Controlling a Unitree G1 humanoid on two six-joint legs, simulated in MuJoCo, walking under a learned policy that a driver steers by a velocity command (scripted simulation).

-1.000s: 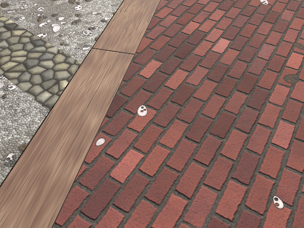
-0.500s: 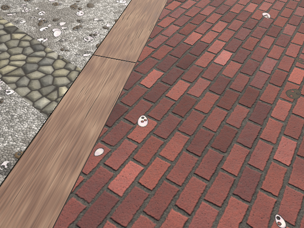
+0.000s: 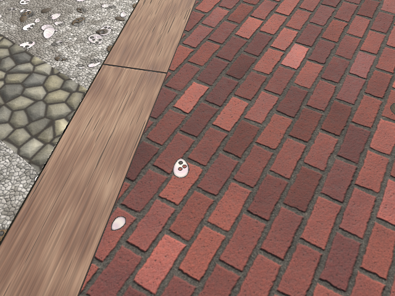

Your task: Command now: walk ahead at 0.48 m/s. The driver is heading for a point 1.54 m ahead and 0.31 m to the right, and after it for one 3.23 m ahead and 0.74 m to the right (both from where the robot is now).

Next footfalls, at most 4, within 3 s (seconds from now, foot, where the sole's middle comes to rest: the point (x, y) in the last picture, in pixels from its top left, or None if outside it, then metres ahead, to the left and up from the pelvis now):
0.50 left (175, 291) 0.46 0.09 -0.75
1.06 right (222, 206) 0.76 -0.08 -0.75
1.58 left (181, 153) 1.01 0.07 -0.75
2.08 right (226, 180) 0.87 -0.10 -0.75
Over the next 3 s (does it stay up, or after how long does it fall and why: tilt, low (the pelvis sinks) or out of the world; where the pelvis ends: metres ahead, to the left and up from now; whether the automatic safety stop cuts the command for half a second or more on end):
stays up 0.92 -0.02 0.03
